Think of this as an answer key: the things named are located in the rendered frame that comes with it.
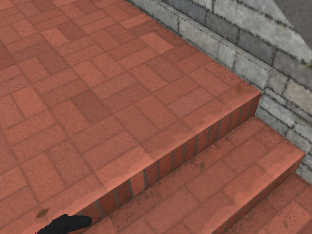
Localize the robot left hand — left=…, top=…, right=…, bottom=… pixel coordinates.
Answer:
left=35, top=214, right=92, bottom=234

